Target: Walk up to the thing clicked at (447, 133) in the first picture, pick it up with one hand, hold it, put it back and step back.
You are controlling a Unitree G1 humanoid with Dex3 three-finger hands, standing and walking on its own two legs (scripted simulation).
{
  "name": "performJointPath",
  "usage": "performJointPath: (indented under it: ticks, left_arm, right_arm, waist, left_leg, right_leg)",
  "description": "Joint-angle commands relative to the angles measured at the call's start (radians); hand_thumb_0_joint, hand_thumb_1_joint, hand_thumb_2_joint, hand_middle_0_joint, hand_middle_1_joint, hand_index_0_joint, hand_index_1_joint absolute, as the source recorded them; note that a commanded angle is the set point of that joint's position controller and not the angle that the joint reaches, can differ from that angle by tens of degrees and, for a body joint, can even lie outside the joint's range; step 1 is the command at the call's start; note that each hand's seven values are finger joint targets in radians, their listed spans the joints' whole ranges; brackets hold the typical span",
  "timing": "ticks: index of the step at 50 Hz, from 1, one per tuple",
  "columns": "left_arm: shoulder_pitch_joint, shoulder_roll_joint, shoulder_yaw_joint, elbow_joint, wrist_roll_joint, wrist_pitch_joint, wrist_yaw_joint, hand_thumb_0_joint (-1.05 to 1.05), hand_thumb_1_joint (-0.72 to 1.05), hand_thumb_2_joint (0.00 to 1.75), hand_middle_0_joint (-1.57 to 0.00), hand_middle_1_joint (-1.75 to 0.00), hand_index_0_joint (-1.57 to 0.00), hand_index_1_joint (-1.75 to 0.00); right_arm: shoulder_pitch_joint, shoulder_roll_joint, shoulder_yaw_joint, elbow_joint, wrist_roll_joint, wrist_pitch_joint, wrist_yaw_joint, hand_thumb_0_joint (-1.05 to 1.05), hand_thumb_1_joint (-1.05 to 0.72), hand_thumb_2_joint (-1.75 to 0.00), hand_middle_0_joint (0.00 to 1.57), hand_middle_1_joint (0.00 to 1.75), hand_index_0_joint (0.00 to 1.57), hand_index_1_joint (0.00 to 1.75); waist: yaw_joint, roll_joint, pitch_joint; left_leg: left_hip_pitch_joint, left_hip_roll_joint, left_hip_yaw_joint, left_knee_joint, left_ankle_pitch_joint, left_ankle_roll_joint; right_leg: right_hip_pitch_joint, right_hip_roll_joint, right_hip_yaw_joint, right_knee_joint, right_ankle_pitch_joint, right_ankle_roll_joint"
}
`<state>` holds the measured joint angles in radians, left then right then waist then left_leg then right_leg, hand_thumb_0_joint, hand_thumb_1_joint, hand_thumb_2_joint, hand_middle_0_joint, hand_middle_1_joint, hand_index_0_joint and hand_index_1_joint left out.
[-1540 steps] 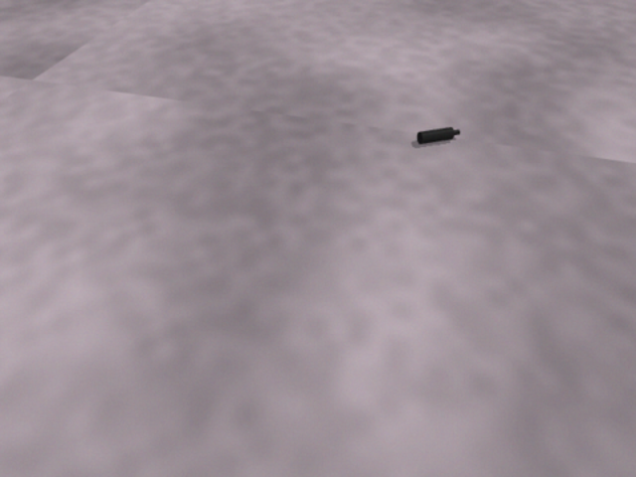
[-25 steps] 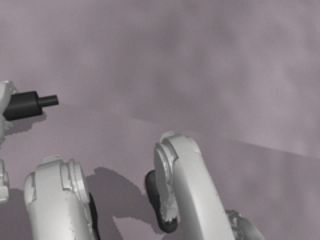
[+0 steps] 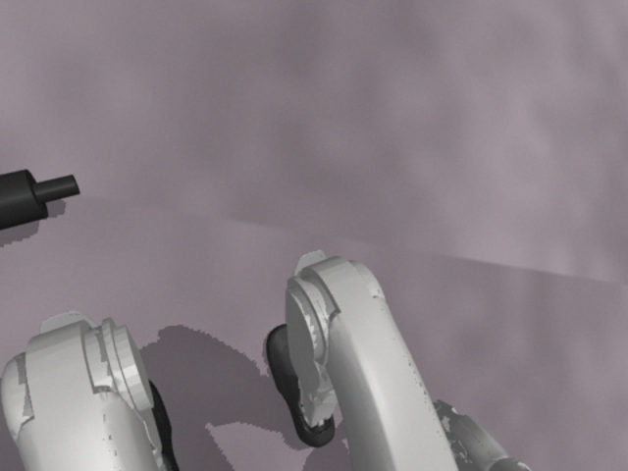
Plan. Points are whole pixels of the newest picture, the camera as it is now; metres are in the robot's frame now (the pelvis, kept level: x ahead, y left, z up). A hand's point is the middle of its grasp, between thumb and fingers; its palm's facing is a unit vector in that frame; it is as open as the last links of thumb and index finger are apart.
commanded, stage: rest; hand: left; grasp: from above
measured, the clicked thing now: out of the picture +0.44 +0.30 -0.25
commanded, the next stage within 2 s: open in 0.70 s
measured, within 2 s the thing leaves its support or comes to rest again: rests again in 1.12 s
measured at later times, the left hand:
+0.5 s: hand out of the picture +0.42 +0.32 -0.25, palm faces -0.46 -0.14 -0.88, open 9.1 cm
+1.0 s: hand out of the picture +0.43 +0.32 -0.25, palm faces -0.45 -0.14 -0.88, open 9.6 cm
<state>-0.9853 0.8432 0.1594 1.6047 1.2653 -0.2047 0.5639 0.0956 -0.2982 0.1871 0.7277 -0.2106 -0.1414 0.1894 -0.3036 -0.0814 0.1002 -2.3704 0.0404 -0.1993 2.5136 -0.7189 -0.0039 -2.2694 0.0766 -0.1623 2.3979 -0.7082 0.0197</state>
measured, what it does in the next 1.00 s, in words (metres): stands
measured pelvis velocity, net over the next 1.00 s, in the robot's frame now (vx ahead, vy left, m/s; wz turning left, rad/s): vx -0.01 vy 0.00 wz -0.04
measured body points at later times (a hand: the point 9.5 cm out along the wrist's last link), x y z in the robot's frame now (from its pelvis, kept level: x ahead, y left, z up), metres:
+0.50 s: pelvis +0.00 +0.00 +0.00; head +0.27 +0.12 +0.33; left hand +0.45 +0.32 -0.20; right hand +0.06 -0.25 -0.08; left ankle +0.06 +0.13 -0.27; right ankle +0.10 -0.11 -0.27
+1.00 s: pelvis -0.01 +0.00 +0.00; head +0.27 +0.12 +0.33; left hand +0.45 +0.32 -0.20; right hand +0.06 -0.25 -0.07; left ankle +0.06 +0.13 -0.27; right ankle +0.10 -0.11 -0.27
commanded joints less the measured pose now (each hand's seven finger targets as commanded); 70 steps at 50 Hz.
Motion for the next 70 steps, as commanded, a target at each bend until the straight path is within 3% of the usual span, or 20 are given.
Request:
performJointPath:
  ticks: [1,3,8,12,26,28,32,35,37,39,40,42,49,51,55,58,61,64,68,70]
  left_arm:
    - [-0.282,0.302,0.024,-0.154,-0.008,0.002,0.069,0.00,0.73,0.75,-1.07,-0.64,-1.08,-0.62]
    - [-0.275,0.263,-0.010,-0.091,-0.008,0.009,0.072,0.00,0.75,0.74,-1.07,-0.63,-1.09,-0.62]
    - [-0.301,0.277,-0.011,-0.097,-0.014,0.009,0.085,0.00,0.74,0.72,-1.06,-0.64,-1.08,-0.62]
    - [-0.330,0.258,-0.049,-0.051,-0.008,0.007,0.080,0.00,0.72,0.70,-1.05,-0.63,-1.07,-0.61]
    - [-0.296,0.320,-0.027,-0.039,-0.020,0.007,0.123,0.00,0.65,0.70,-1.00,-0.64,-1.02,-0.62]
    - [-0.323,0.315,-0.034,-0.052,-0.022,0.009,0.122,0.00,0.67,0.68,-1.00,-0.64,-1.02,-0.61]
    - [-0.285,0.346,-0.007,-0.036,-0.035,0.016,0.136,0.00,0.62,0.69,-0.96,-0.64,-0.98,-0.62]
    - [-0.313,0.314,-0.056,0.013,-0.024,0.017,0.121,0.00,0.61,0.65,-0.95,-0.63,-0.97,-0.60]
    - [-0.315,0.369,-0.022,-0.037,-0.034,0.015,0.119,0.00,0.61,0.65,-0.95,-0.62,-0.97,-0.59]
    - [-0.295,0.337,-0.040,0.003,-0.035,0.017,0.118,0.00,0.62,0.65,-0.96,-0.62,-0.98,-0.59]
    - [-0.280,0.384,-0.007,0.012,-0.030,0.016,0.124,0.00,0.61,0.64,-0.95,-0.62,-0.97,-0.60]
    - [-0.300,0.342,-0.047,0.020,-0.031,0.010,0.110,0.00,0.45,0.61,-0.79,-0.62,-0.81,-0.59]
    - [-0.294,0.351,-0.057,0.010,-0.024,-0.005,0.108,0.00,-0.09,0.62,-0.41,-0.69,-0.43,-0.66]
    - [-0.278,0.374,-0.027,0.044,-0.027,-0.002,0.111,0.00,-0.13,0.66,-0.38,-0.71,-0.40,-0.69]
    - [-0.282,0.309,-0.082,0.045,-0.049,0.002,0.087,0.00,-0.26,0.76,-0.28,-0.80,-0.30,-0.79]
    - [-0.259,0.327,-0.068,0.046,-0.059,0.000,0.073,0.00,-0.31,0.80,-0.23,-0.85,-0.25,-0.83]
    - [-0.250,0.371,-0.040,0.052,-0.048,-0.006,0.070,0.00,-0.36,0.85,-0.19,-0.90,-0.20,-0.89]
    - [-0.282,0.335,-0.068,0.034,-0.035,-0.021,0.064,0.00,-0.43,0.90,-0.14,-0.94,-0.15,-0.93]
    - [-0.296,0.394,-0.031,0.012,-0.023,-0.038,0.083,0.00,-0.49,0.95,-0.08,-0.99,-0.09,-0.98]
    - [-0.285,0.368,-0.050,0.042,-0.014,-0.043,0.087,0.00,-0.51,0.97,-0.07,-1.00,-0.08,-0.99]
  right_arm:
    - [0.207,-0.280,-0.078,-0.001,0.005,-0.004,-0.006,0.00,-0.89,-0.89,0.20,0.30,0.20,0.30]
    - [0.204,-0.279,-0.073,0.004,-0.001,-0.012,0.001,0.00,-0.89,-0.89,0.20,0.30,0.20,0.30]
    - [0.198,-0.293,-0.067,-0.001,0.001,-0.022,0.006,0.00,-0.89,-0.90,0.20,0.30,0.20,0.30]
    - [0.193,-0.301,-0.059,0.003,-0.003,-0.044,0.016,0.00,-0.90,-0.90,0.20,0.30,0.20,0.30]
    - [0.182,-0.318,-0.026,-0.005,-0.013,-0.082,0.048,0.00,-0.90,-0.90,0.20,0.30,0.20,0.30]
    - [0.191,-0.324,-0.021,-0.005,-0.016,-0.087,0.052,0.00,-0.90,-0.90,0.20,0.30,0.20,0.30]
    - [0.176,-0.328,-0.012,-0.018,-0.012,-0.083,0.052,0.00,-0.90,-0.90,0.20,0.30,0.20,0.30]
    - [0.173,-0.335,-0.007,-0.010,-0.015,-0.094,0.060,0.00,-0.90,-0.90,0.20,0.30,0.20,0.30]
    - [0.168,-0.343,-0.004,-0.023,-0.009,-0.094,0.052,0.00,-0.90,-0.90,0.20,0.30,0.20,0.30]
    - [0.167,-0.341,0.002,-0.027,-0.014,-0.098,0.054,0.00,-0.90,-0.90,0.20,0.30,0.20,0.30]
    - [0.156,-0.353,0.001,-0.040,-0.014,-0.097,0.053,0.00,-0.90,-0.90,0.20,0.30,0.20,0.30]
    - [0.148,-0.345,0.005,-0.044,-0.013,-0.103,0.055,0.00,-0.89,-0.90,0.20,0.30,0.20,0.30]
    - [0.152,-0.347,0.013,-0.043,-0.017,-0.102,0.052,0.00,-0.88,-0.89,0.20,0.30,0.20,0.30]
    - [0.172,-0.360,0.009,-0.035,-0.023,-0.102,0.051,0.00,-0.88,-0.89,0.20,0.30,0.20,0.30]
    - [0.161,-0.344,0.013,-0.047,-0.015,-0.106,0.053,0.00,-0.89,-0.90,0.20,0.30,0.20,0.30]
    - [0.161,-0.361,0.009,-0.053,-0.014,-0.105,0.048,0.00,-0.88,-0.89,0.20,0.30,0.20,0.30]
    - [0.173,-0.369,0.007,-0.051,-0.015,-0.091,0.042,0.00,-0.88,-0.90,0.20,0.30,0.20,0.30]
    - [0.165,-0.356,0.013,-0.057,-0.018,-0.086,0.041,0.00,-0.88,-0.89,0.20,0.30,0.20,0.30]
    - [0.170,-0.361,0.021,-0.052,-0.020,-0.085,0.038,0.00,-0.88,-0.90,0.20,0.30,0.20,0.30]
    - [0.170,-0.357,0.020,-0.048,-0.027,-0.085,0.038,0.00,-0.88,-0.90,0.20,0.30,0.20,0.30]
  waist:
    - [0.002,0.471,-0.796]
    - [-0.029,0.443,-0.717]
    - [-0.027,0.466,-0.722]
    - [-0.055,0.467,-0.659]
    - [-0.046,0.485,-0.687]
    - [-0.067,0.490,-0.680]
    - [-0.044,0.483,-0.706]
    - [-0.086,0.468,-0.618]
    - [-0.054,0.504,-0.675]
    - [-0.071,0.474,-0.641]
    - [-0.065,0.473,-0.647]
    - [-0.081,0.460,-0.608]
    - [-0.079,0.470,-0.622]
    - [-0.091,0.433,-0.616]
    - [-0.088,0.432,-0.570]
    - [-0.081,0.421,-0.586]
    - [-0.083,0.416,-0.580]
    - [-0.099,0.448,-0.573]
    - [-0.092,0.458,-0.580]
    - [-0.105,0.450,-0.555]
  left_leg:
    - [0.547,0.005,0.086,-0.225,0.293,0.024]
    - [0.513,0.004,0.086,-0.210,0.262,0.027]
    - [0.534,0.007,0.070,-0.237,0.254,0.019]
    - [0.529,0.010,0.060,-0.226,0.205,0.017]
    - [0.535,0.019,0.062,-0.203,0.280,0.015]
    - [0.550,0.019,0.057,-0.203,0.284,0.014]
    - [0.535,0.024,0.055,-0.204,0.299,0.017]
    - [0.510,0.023,0.042,-0.207,0.235,0.016]
    - [0.546,0.022,0.037,-0.225,0.260,0.011]
    - [0.535,0.023,0.034,-0.221,0.250,0.012]
    - [0.525,0.025,0.035,-0.223,0.246,0.014]
    - [0.500,0.027,0.037,-0.208,0.218,0.017]
    - [0.508,0.028,0.040,-0.205,0.240,0.016]
    - [0.495,0.027,0.036,-0.202,0.239,0.020]
    - [0.473,0.027,0.032,-0.213,0.212,0.020]
    - [0.490,0.027,0.020,-0.229,0.209,0.016]
    - [0.486,0.027,0.015,-0.232,0.200,0.017]
    - [0.510,0.029,0.015,-0.229,0.218,0.012]
    - [0.504,0.026,0.030,-0.217,0.227,0.014]
    - [0.489,0.028,0.031,-0.214,0.207,0.015]
  right_leg:
    - [0.413,0.034,-0.065,-0.216,0.355,-0.048]
    - [0.380,0.032,-0.071,-0.215,0.333,-0.045]
    - [0.362,0.036,-0.084,-0.214,0.316,-0.050]
    - [0.314,0.033,-0.091,-0.204,0.276,-0.050]
    - [0.398,0.046,-0.093,-0.206,0.357,-0.042]
    - [0.395,0.043,-0.100,-0.203,0.357,-0.040]
    - [0.442,0.053,-0.095,-0.213,0.374,-0.039]
    - [0.367,0.045,-0.107,-0.197,0.315,-0.043]
    - [0.393,0.047,-0.109,-0.203,0.324,-0.046]
    - [0.390,0.047,-0.113,-0.200,0.319,-0.043]
    - [0.406,0.051,-0.109,-0.207,0.317,-0.044]
    - [0.383,0.052,-0.107,-0.203,0.297,-0.043]
    - [0.411,0.059,-0.106,-0.215,0.320,-0.041]
    - [0.419,0.056,-0.112,-0.222,0.324,-0.037]
    - [0.388,0.056,-0.108,-0.225,0.294,-0.040]
    - [0.386,0.052,-0.120,-0.223,0.286,-0.040]
    - [0.385,0.050,-0.123,-0.222,0.278,-0.039]
    - [0.378,0.052,-0.121,-0.209,0.296,-0.042]
    - [0.399,0.050,-0.116,-0.222,0.306,-0.039]
    - [0.394,0.056,-0.112,-0.225,0.291,-0.039]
